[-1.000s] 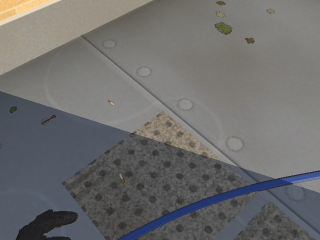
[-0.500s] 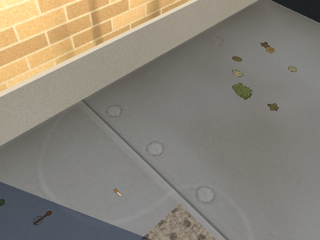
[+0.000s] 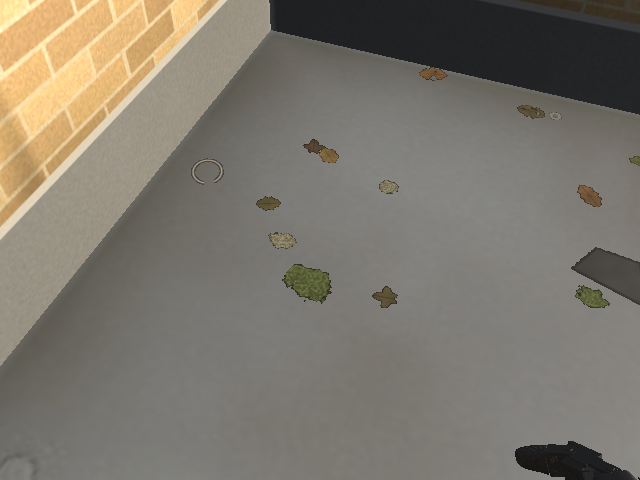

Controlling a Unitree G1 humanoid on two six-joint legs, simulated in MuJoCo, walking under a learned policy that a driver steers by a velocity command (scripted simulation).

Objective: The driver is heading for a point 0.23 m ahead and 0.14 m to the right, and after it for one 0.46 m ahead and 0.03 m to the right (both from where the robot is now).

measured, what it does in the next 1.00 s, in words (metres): walks ahead, turning right: left foot, then right foot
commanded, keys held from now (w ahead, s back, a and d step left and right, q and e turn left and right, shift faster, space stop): w+e+shift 0.04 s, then e+shift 0.24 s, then shift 0.72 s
